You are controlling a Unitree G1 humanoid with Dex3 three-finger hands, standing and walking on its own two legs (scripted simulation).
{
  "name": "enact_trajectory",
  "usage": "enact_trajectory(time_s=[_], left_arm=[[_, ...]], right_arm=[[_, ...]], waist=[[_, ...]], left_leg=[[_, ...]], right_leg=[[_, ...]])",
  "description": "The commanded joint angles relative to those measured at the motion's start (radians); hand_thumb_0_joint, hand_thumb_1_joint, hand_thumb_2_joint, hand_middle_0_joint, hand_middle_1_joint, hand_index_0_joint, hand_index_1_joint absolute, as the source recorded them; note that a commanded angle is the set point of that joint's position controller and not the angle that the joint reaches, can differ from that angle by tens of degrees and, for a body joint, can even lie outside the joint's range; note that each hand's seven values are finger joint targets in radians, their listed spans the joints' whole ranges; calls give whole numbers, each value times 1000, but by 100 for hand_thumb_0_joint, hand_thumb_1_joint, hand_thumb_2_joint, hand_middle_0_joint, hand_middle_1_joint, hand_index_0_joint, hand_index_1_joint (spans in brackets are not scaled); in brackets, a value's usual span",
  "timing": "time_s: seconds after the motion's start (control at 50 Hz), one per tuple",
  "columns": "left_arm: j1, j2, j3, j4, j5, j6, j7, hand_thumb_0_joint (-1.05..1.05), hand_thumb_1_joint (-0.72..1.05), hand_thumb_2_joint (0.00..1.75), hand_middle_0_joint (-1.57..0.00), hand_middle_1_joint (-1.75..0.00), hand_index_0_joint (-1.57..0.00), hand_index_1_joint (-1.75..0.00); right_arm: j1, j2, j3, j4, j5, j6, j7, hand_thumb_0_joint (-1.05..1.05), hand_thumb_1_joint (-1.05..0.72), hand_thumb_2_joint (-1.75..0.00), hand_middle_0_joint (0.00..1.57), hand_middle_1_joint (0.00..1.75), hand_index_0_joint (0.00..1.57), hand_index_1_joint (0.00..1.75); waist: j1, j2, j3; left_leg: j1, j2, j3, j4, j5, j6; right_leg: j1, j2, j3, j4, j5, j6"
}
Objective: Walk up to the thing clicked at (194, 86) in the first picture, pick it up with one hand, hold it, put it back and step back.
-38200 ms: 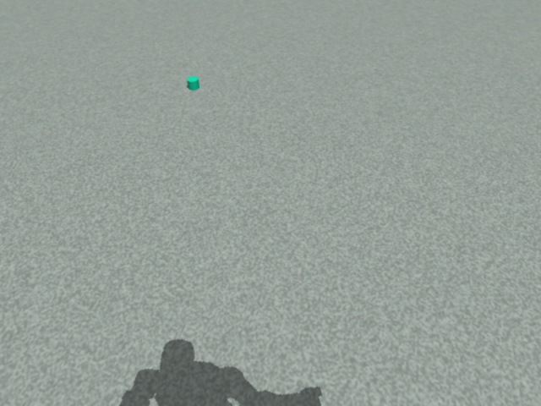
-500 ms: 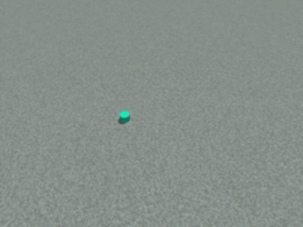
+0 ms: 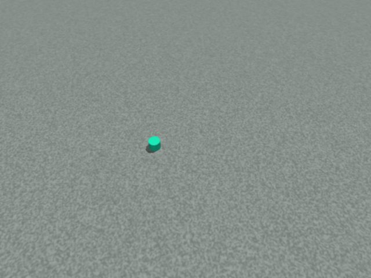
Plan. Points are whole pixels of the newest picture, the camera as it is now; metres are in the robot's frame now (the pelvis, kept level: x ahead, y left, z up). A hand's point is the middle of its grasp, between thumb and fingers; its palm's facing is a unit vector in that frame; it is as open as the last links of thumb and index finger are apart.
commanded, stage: step back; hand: left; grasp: from above
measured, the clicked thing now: (154, 143) +1.06 +0.20 -0.73
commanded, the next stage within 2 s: stand in 0.22 s
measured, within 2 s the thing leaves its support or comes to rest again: neither
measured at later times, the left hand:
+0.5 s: hand out of the picture +0.11 +0.25 -0.14, palm faces -0.02 -0.94 -0.34, open 7.4 cm
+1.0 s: hand out of the picture +0.04 +0.25 -0.14, palm faces -0.02 -0.94 -0.35, open 7.4 cm
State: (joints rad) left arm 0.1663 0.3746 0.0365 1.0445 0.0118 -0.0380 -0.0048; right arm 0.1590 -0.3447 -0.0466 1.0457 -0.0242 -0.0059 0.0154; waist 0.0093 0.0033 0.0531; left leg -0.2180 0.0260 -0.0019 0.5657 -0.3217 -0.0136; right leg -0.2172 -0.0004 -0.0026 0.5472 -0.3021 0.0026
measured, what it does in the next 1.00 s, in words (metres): stands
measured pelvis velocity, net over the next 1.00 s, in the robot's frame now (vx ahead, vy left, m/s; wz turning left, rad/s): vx -0.02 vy -0.01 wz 0.00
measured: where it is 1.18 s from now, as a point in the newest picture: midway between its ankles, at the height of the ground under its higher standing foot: outside the picture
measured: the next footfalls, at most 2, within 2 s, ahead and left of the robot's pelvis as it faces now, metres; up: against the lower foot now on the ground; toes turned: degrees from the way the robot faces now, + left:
none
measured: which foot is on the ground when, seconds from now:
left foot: down 0.00-1.00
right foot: down 0.00-1.00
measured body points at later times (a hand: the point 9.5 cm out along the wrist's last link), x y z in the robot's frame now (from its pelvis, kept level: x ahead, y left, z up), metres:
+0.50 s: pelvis +0.00 +0.00 +0.01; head +0.01 +0.00 +0.46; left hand +0.11 +0.30 -0.11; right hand +0.10 -0.30 -0.12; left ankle -0.01 +0.13 -0.73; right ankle -0.01 -0.12 -0.73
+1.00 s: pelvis -0.02 -0.01 +0.02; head -0.01 -0.02 +0.47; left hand +0.04 +0.29 -0.11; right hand +0.04 -0.31 -0.12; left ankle -0.01 +0.13 -0.73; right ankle -0.01 -0.12 -0.73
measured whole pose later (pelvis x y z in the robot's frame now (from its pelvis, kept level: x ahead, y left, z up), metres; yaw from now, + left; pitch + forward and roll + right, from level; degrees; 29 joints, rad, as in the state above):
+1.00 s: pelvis -0.02 -0.01 +0.02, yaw +0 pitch -2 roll +0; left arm 0.12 0.35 0.01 1.16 0.01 -0.02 -0.01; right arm 0.12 -0.35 -0.01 1.15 -0.01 0.00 0.02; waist 0.00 0.02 0.05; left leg -0.12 0.03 0.00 0.32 -0.16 -0.03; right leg -0.13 0.01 -0.01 0.32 -0.16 -0.01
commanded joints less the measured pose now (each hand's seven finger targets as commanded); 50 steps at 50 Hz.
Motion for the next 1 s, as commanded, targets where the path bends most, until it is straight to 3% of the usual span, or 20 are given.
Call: enact_trajectory(time_s=[0.0,0.06,0.14,0.18,0.2,0.28,0.36,0.4,0.44,0.56,0.72,0.78,0.92,0.98], left_arm=[[-26,239,49,-66,-5,-27,27,0,90,90,-20,-30,-20,-30],[-77,226,42,-74,-3,-22,29,0,90,90,-20,-30,-20,-30],[-82,210,38,-62,-3,-18,32,0,90,90,-20,-30,-20,-30],[-82,212,39,-63,-3,-17,33,0,90,90,-20,-30,-20,-30],[-92,177,20,-39,-17,-8,30,0,90,90,-20,-30,-20,-30],[-121,181,19,-32,-12,8,30,0,90,90,-20,-30,-20,-30],[-140,180,11,-10,-10,10,22,0,90,90,-20,-30,-20,-30],[-154,182,10,-4,-8,6,21,0,90,90,-20,-30,-20,-30],[-161,186,10,7,-6,5,19,0,90,90,-20,-30,-20,-30],[-152,187,8,31,-3,-1,14,0,90,90,-20,-30,-20,-30],[-139,186,8,46,-1,0,9,0,90,90,-20,-30,-20,-30],[-122,192,10,49,-2,-1,8,0,90,90,-20,-30,-20,-30],[-106,195,6,48,-5,-7,8,0,90,90,-20,-30,-20,-30],[-104,199,5,46,-5,-4,8,0,90,90,-20,-30,-20,-30]], right_arm=[[-57,-211,-45,-66,5,-29,-26,0,-90,-90,20,30,20,30],[-59,-215,-47,-53,5,-26,-25,0,-90,-90,20,30,20,30],[-85,-215,-47,-41,10,-26,-28,0,-90,-90,20,30,20,30],[-91,-217,-48,-39,10,-24,-30,0,-90,-90,20,30,20,30],[-93,-219,-28,-38,20,-30,-31,0,-90,-90,20,30,20,30],[-112,-225,-22,-27,19,-35,-34,0,-90,-90,20,30,20,30],[-151,-206,-11,-20,23,-28,-30,0,-90,-90,20,30,20,30],[-155,-205,-9,-13,24,-27,-28,0,-90,-90,20,30,20,30],[-162,-201,-6,-6,20,-25,-26,0,-90,-90,20,30,20,30],[-159,-206,-5,13,17,-27,-20,0,-90,-90,20,30,20,30],[-133,-203,-2,29,12,-25,-13,0,-90,-90,20,30,20,30],[-119,-208,-4,31,11,-26,-12,0,-90,-90,20,30,20,30],[-85,-201,4,36,12,-27,-12,0,-90,-90,20,30,20,30],[-82,-203,7,36,13,-26,-13,0,-90,-90,20,30,20,30]], waist=[[0,-9,-123],[-13,-28,-117],[-3,-9,-132],[-2,-8,-148],[-5,-18,-140],[-7,14,-138],[-5,8,-128],[-11,1,-130],[-9,0,-96],[-9,5,-86],[-11,0,-32],[-9,-11,-48],[-14,-19,-63],[-13,-22,-52]], left_leg=[[3,62,-50,-12,352,52],[23,75,-60,-43,350,65],[45,93,-64,-54,458,77],[52,89,-47,-35,516,74],[89,108,-102,-104,611,70],[152,116,-91,-142,667,52],[165,106,-84,-206,477,38],[161,104,-79,-224,452,35],[127,100,-79,-254,351,33],[137,103,-80,-291,255,27],[96,93,-89,-315,101,26],[102,95,-91,-309,111,28],[96,101,-95,-300,167,31],[103,99,-92,-296,156,28]], right_leg=[[112,-150,151,-49,439,-90],[83,-136,131,-34,409,-77],[110,-103,84,4,451,-59],[125,-104,81,14,491,-59],[117,-110,88,-27,547,-44],[136,-102,71,-74,509,-31],[147,-113,84,-164,417,-24],[170,-118,86,-188,426,-21],[167,-120,91,-219,349,-16],[146,-125,100,-265,272,-18],[72,-119,111,-316,86,-17],[68,-121,116,-314,83,-19],[96,-125,114,-298,180,-18],[71,-125,119,-301,144,-21]])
